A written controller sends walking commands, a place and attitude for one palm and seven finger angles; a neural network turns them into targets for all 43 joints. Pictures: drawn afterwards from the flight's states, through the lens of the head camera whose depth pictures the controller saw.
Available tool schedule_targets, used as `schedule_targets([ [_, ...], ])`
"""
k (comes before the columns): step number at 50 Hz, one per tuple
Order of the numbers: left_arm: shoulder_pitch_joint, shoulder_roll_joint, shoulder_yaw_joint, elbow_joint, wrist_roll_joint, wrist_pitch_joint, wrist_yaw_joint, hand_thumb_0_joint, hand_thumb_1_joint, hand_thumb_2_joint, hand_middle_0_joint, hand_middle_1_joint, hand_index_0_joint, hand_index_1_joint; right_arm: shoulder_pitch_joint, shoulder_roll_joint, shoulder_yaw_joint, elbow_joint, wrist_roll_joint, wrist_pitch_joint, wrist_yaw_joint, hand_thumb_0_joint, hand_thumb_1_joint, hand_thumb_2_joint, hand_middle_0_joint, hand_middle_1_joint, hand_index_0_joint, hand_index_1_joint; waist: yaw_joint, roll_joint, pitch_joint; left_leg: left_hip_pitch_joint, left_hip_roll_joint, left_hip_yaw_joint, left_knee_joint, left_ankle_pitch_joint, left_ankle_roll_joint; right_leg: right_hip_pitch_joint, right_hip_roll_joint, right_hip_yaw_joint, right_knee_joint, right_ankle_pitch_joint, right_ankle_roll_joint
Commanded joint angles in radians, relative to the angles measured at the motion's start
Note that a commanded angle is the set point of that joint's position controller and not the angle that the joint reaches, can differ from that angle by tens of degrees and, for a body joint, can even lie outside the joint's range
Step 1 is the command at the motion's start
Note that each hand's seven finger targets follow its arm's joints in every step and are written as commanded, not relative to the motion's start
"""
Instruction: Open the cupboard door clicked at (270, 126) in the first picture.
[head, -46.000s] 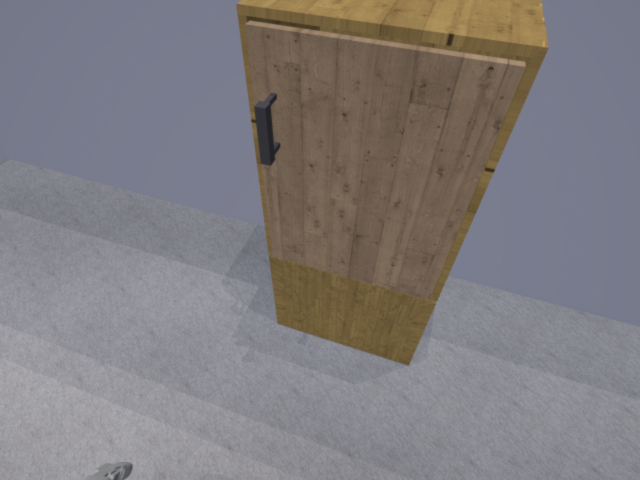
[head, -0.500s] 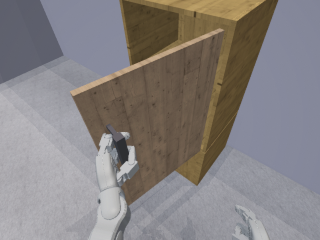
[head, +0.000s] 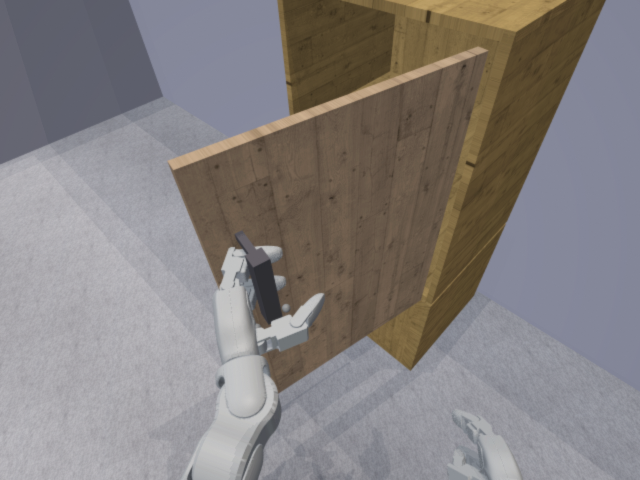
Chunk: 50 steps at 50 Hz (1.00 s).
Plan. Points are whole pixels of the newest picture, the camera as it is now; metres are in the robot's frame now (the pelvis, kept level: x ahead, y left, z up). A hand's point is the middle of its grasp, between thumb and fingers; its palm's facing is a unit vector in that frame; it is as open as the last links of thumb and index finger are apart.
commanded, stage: open thumb and fingers to let go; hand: left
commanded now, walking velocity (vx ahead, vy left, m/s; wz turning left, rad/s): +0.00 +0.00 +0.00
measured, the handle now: (257, 277) +0.33 +0.11 +0.09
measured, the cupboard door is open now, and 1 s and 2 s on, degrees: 78 83 82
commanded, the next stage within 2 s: slide the hand sideways off the handle in 0.46 s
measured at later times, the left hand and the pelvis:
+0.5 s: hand (288, 306) +0.30 +0.06 +0.09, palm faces +0.32 -0.95 -0.03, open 14.5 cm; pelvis -0.01 +0.01 +0.00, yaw +0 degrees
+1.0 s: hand (290, 345) +0.25 +0.06 +0.09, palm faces -0.15 -0.99 +0.00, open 16.2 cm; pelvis -0.02 +0.02 +0.00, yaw -2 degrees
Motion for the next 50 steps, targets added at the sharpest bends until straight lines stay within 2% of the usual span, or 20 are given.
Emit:
schedule_targets([
  [1,-0.264,-0.145,-0.042,-0.202,0.023,-0.065,0.02,0.0,-0.43,0.33,-0.305,-1.207,-0.305,-1.207,-0.142,-0.09,-0.031,-0.169,0.003,-0.074,-0.015,0.0,-0.9,-0.9,0.2,0.3,0.2,0.3,-0.012,-0.136,-0.202,0.002,-0.012,-0.007,-0.073,0.219,0.021,0.122,-0.018,0.073,-0.121,0.19,0.012],
  [2,-0.267,-0.14,-0.032,-0.191,0.019,-0.064,0.027,0.0,-0.5,0.3,-0.3,-1.2,-0.3,-1.2,-0.146,-0.089,-0.031,-0.167,0.003,-0.077,-0.016,0.0,-0.9,-0.9,0.2,0.3,0.2,0.3,-0.009,-0.138,-0.203,-0.004,-0.016,-0.003,-0.072,0.207,0.021,0.123,-0.02,0.078,-0.128,0.171,0.013],
  [4,-0.292,-0.136,-0.025,-0.184,0.022,-0.072,0.037,0.0,-0.5,0.3,-0.3,-1.2,-0.3,-1.2,-0.14,-0.089,-0.033,-0.16,0.0,-0.084,-0.019,0.0,-0.9,-0.9,0.2,0.3,0.2,0.3,-0.012,-0.15,-0.215,-0.004,-0.018,0.001,-0.067,0.199,0.024,0.125,-0.023,0.088,-0.141,0.15,0.016],
  [6,-0.291,-0.131,-0.015,-0.159,0.022,-0.078,0.04,0.0,-0.5,0.3,-0.283,-1.1,-0.283,-1.1,-0.138,-0.09,-0.034,-0.154,0.001,-0.088,-0.021,0.0,-0.9,-0.9,0.2,0.3,0.2,0.3,-0.009,-0.162,-0.213,-0.009,-0.019,0.004,-0.071,0.188,0.023,0.127,-0.026,0.096,-0.154,0.127,0.017],
  [13,-0.334,-0.149,-0.031,-0.124,0.043,-0.098,0.056,0.0,-0.5,0.3,-0.225,-0.75,-0.225,-0.75,-0.126,-0.089,-0.039,-0.142,0.0,-0.098,-0.015,0.0,-0.9,-0.9,0.2,0.3,0.2,0.3,-0.016,-0.11,-0.205,0.003,-0.013,0.005,-0.081,0.192,0.021,0.108,-0.017,0.08,-0.142,0.12,0.008],
  [18,-0.409,-0.145,-0.025,-0.089,0.037,-0.103,0.058,0.0,-0.5,0.3,-0.183,-0.5,-0.183,-0.5,-0.135,-0.091,-0.036,-0.136,0.0,-0.101,-0.018,0.0,-0.9,-0.9,0.2,0.3,0.2,0.3,-0.028,-0.127,-0.171,0.0,-0.014,0.002,-0.085,0.152,0.024,0.081,-0.018,0.084,-0.166,0.052,0.011],
  [22,-0.416,-0.155,-0.027,-0.078,0.038,-0.105,0.06,0.0,-0.5,0.3,-0.15,-0.3,-0.15,-0.3,-0.135,-0.088,-0.036,-0.134,0.0,-0.102,-0.016,0.0,-0.9,-0.9,0.2,0.3,0.2,0.3,-0.022,-0.126,-0.186,0.006,-0.013,-0.001,-0.089,0.161,0.022,0.084,-0.015,0.076,-0.153,0.064,0.009],
  [28,-0.452,-0.182,-0.052,-0.063,0.043,-0.1,0.063,0.0,-0.5,0.3,-0.15,-0.3,-0.15,-0.3,-0.142,-0.086,-0.033,-0.131,0.002,-0.099,-0.009,0.0,-0.9,-0.9,0.2,0.3,0.2,0.3,-0.028,-0.126,-0.184,0.007,-0.008,-0.012,-0.092,0.161,0.019,0.062,-0.008,0.06,-0.13,0.067,0.006],
  [29,-0.424,-0.116,-0.247,-0.065,0.122,-0.135,-0.142,0.0,-0.5,0.3,-0.15,-0.3,-0.15,-0.3,-0.056,-0.119,-0.033,-0.11,0.001,-0.101,-0.002,0.0,-0.9,-0.9,0.2,0.3,0.2,0.3,-0.098,-0.164,-0.142,0.037,-0.007,-0.005,-0.086,0.194,0.036,0.043,-0.01,0.083,-0.107,0.175,0.006],
  [30,-0.478,-0.047,-0.18,-0.118,0.084,-0.171,-0.255,0.0,-0.5,0.3,-0.15,-0.3,-0.15,-0.3,-0.038,-0.12,-0.038,-0.145,0.014,-0.105,-0.009,0.0,-0.9,-0.9,0.2,0.3,0.2,0.3,-0.078,-0.105,-0.217,0.039,-0.012,-0.003,-0.079,0.22,0.041,0.065,-0.013,0.079,-0.082,0.232,-0.001],
  [32,-0.497,0.008,-0.159,-0.148,0.055,-0.218,-0.375,0.0,-0.5,0.3,-0.15,-0.3,-0.15,-0.3,-0.039,-0.112,-0.029,-0.161,0.021,-0.122,-0.026,0.0,-0.9,-0.9,0.2,0.3,0.2,0.3,-0.06,-0.076,-0.262,0.048,-0.017,-0.005,-0.075,0.229,0.043,0.097,-0.015,0.085,-0.065,0.262,0.0],
  [34,-0.481,0.003,-0.178,-0.139,0.006,-0.231,-0.493,0.0,-0.5,0.3,-0.15,-0.3,-0.15,-0.3,-0.036,-0.115,-0.018,-0.178,0.036,-0.15,-0.033,0.0,-0.9,-0.9,0.2,0.3,0.2,0.3,-0.071,-0.068,-0.241,0.048,-0.016,-0.015,-0.081,0.207,0.043,0.087,-0.012,0.079,-0.064,0.238,-0.002],
  [35,-0.462,0.001,-0.169,-0.119,-0.043,-0.221,-0.544,0.0,-0.5,0.3,-0.15,-0.3,-0.15,-0.3,-0.039,-0.116,-0.01,-0.186,0.047,-0.162,-0.034,0.0,-0.9,-0.9,0.2,0.3,0.2,0.3,-0.071,-0.049,-0.207,0.041,-0.016,-0.02,-0.089,0.185,0.04,0.077,-0.009,0.076,-0.072,0.212,-0.005],
  [36,-0.455,-0.005,-0.144,-0.116,-0.092,-0.211,-0.569,0.0,-0.5,0.3,-0.15,-0.3,-0.15,-0.3,-0.053,-0.114,-0.004,-0.195,0.057,-0.175,-0.039,0.0,-0.9,-0.9,0.2,0.3,0.2,0.3,-0.068,-0.076,-0.185,0.025,-0.014,-0.026,-0.097,0.149,0.037,0.073,-0.006,0.068,-0.083,0.17,0.0],
  [39,-0.363,0.021,-0.035,-0.138,-0.175,-0.181,-0.558,0.0,-0.5,0.3,-0.15,-0.3,-0.15,-0.3,-0.076,-0.116,0.0,-0.207,0.069,-0.213,-0.043,0.0,-0.9,-0.9,0.2,0.3,0.2,0.3,-0.029,-0.145,-0.173,0.0,-0.012,-0.037,-0.127,0.096,0.027,0.086,0.0,0.056,-0.109,0.075,0.009],
  [40,-0.312,0.029,-0.012,-0.138,-0.179,-0.175,-0.541,0.0,-0.5,0.3,-0.15,-0.3,-0.15,-0.3,-0.083,-0.117,0.003,-0.209,0.07,-0.22,-0.038,0.0,-0.9,-0.9,0.2,0.3,0.2,0.3,-0.01,-0.14,-0.161,-0.008,-0.01,-0.038,-0.139,0.089,0.022,0.09,0.0,0.052,-0.11,0.052,0.008],
  [41,-0.296,0.013,-0.012,-0.149,-0.18,-0.17,-0.521,0.0,-0.5,0.3,-0.15,-0.3,-0.15,-0.3,-0.082,-0.114,0.004,-0.21,0.07,-0.226,-0.033,0.0,-0.9,-0.9,0.2,0.3,0.2,0.3,-0.01,-0.146,-0.147,-0.009,-0.008,-0.039,-0.145,0.085,0.021,0.081,0.0,0.046,-0.106,0.044,0.01],
  [45,-0.211,0.076,0.03,-0.201,-0.116,-0.169,-0.447,0.0,-0.5,0.3,-0.15,-0.3,-0.15,-0.3,-0.067,-0.117,-0.003,-0.212,0.06,-0.23,-0.012,0.0,-0.9,-0.9,0.2,0.3,0.2,0.3,0.01,-0.129,-0.137,-0.017,-0.002,-0.023,-0.148,0.097,0.017,0.079,-0.002,0.055,-0.099,0.045,0.01],
  [46,-0.217,0.08,0.035,-0.226,-0.104,-0.171,-0.436,0.0,-0.5,0.3,-0.15,-0.3,-0.15,-0.3,-0.069,-0.114,-0.003,-0.217,0.058,-0.228,-0.009,0.0,-0.9,-0.9,0.2,0.3,0.2,0.3,0.01,-0.101,-0.14,-0.012,-0.001,-0.019,-0.152,0.096,0.015,0.078,-0.004,0.058,-0.096,0.044,0.007],
  [50,-0.144,0.129,0.067,-0.258,-0.077,-0.169,-0.423,0.0,-0.5,0.3,-0.15,-0.3,-0.15,-0.3,-0.075,-0.116,-0.001,-0.233,0.052,-0.216,-0.007,0.0,-0.9,-0.9,0.2,0.3,0.2,0.3,0.024,-0.091,-0.12,-0.03,-0.002,-0.005,-0.154,0.082,0.019,0.092,-0.004,0.069,-0.104,0.028,0.003],
])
